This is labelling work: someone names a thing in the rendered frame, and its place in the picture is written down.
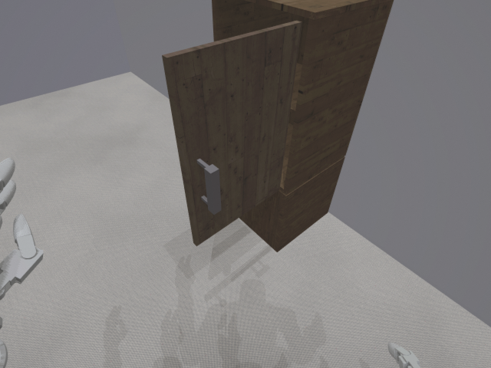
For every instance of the robot left hand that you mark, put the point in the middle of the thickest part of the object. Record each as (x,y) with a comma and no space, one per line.
(22,261)

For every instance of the cupboard door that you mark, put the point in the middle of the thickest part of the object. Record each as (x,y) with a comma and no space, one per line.
(230,102)

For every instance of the robot right hand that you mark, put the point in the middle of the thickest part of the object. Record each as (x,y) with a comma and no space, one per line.
(404,358)

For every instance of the handle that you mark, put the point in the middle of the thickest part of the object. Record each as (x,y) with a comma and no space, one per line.
(213,199)

